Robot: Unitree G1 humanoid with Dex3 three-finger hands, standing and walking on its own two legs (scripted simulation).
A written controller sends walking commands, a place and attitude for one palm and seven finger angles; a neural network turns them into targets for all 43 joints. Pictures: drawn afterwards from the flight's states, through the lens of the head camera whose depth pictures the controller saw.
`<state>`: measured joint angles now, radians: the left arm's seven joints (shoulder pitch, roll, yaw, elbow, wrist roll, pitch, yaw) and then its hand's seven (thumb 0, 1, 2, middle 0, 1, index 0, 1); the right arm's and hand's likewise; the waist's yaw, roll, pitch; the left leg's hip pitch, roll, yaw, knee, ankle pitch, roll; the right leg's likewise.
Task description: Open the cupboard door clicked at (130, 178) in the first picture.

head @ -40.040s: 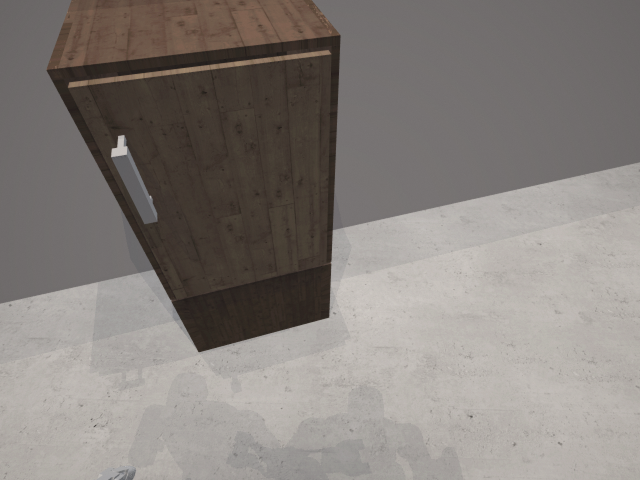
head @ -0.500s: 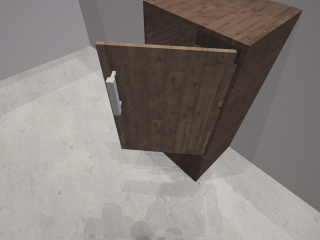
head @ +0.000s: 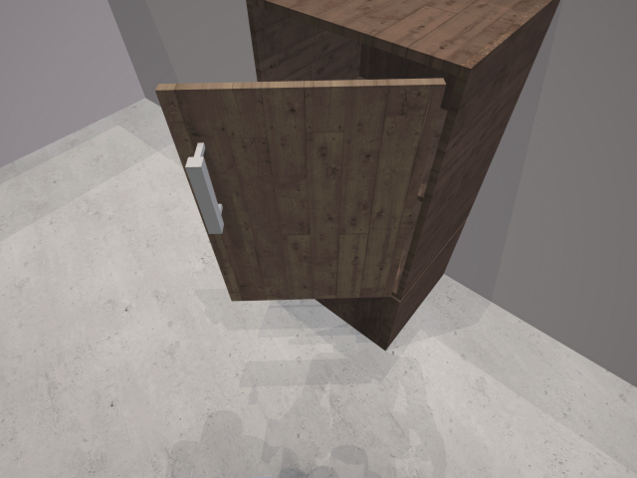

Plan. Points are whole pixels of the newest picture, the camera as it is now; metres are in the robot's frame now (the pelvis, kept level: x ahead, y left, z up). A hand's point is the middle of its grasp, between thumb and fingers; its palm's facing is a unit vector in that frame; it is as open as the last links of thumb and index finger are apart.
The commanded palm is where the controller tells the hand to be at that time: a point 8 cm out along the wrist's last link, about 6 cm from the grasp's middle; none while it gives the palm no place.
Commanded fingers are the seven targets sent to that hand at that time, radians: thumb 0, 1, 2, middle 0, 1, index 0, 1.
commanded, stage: come to a stop and stand still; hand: left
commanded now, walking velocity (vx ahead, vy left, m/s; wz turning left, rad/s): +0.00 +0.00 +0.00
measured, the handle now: (208, 189) +0.55 +0.21 +0.02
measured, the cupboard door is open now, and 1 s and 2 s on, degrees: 42 42 42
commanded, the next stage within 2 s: look again from close up in 1.46 s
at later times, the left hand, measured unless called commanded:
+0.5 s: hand out of the picture +0.04 +0.17 -0.17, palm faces +0.01 -0.98 -0.18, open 7.4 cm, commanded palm none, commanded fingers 0.00 0.90 0.90 -0.20 -0.30 -0.20 -0.30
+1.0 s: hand out of the picture +0.04 +0.19 -0.17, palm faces +0.00 -0.98 -0.18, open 7.4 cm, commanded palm none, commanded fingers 0.00 0.90 0.90 -0.20 -0.30 -0.20 -0.30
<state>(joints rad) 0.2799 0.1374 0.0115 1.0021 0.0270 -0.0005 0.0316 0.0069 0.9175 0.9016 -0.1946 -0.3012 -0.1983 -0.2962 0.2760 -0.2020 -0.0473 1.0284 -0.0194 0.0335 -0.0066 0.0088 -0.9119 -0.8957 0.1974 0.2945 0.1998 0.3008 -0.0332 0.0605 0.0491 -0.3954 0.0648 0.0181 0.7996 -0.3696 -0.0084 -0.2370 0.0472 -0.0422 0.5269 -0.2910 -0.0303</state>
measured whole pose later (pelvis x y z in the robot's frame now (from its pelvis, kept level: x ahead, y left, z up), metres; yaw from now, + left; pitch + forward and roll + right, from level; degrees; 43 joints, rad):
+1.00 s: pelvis +0.04 +0.02 +0.01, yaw -1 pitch -1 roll +0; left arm 0.29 0.18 -0.02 1.09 0.01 0.00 0.04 0.01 0.91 0.90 -0.19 -0.30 -0.20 -0.30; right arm 0.26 -0.15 0.02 1.14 -0.01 -0.02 -0.03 0.01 -0.91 -0.90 0.20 0.29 0.20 0.30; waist 0.00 -0.03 0.02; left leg -0.15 -0.03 0.11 0.45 -0.29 0.07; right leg -0.12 -0.01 0.00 0.44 -0.31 0.01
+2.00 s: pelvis +0.02 +0.03 +0.01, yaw -1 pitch -1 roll +0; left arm 0.30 0.16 -0.02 1.12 0.01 0.01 0.04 0.00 0.91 0.90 -0.19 -0.30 -0.20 -0.30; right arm 0.28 -0.13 0.01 1.14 0.00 -0.03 -0.04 0.01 -0.91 -0.90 0.20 0.29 0.20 0.30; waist 0.00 -0.04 0.03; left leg -0.15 -0.06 0.12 0.39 -0.24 0.10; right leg -0.13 -0.03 0.00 0.42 -0.27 0.03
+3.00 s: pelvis +0.00 -0.02 -0.06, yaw +4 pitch +14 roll -1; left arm 0.22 0.34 0.31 0.22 -0.38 -0.28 -0.48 0.01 0.17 0.59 -0.25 -0.77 -0.25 -0.77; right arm 0.21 -0.21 0.05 0.58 0.05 -0.19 -0.06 0.02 -0.90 -0.90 0.20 0.30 0.20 0.30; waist -0.01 0.03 -0.10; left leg -0.82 0.01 0.01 1.05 -0.48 0.02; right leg -0.79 0.06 -0.13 1.02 -0.48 -0.08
